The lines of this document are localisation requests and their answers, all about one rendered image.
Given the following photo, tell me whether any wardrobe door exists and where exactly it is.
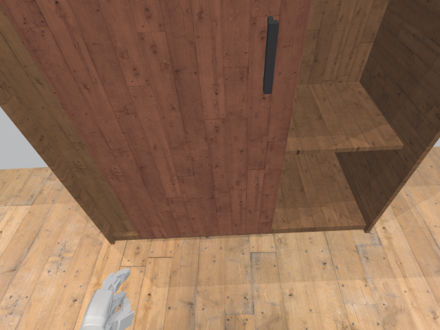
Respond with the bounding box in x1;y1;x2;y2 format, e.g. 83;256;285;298
0;0;312;239
0;4;136;232

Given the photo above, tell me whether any left robot hand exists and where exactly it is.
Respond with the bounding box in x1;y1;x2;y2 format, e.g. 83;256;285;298
80;268;134;330

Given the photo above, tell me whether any handle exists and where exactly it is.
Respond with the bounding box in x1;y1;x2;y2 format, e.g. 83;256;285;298
263;16;279;94

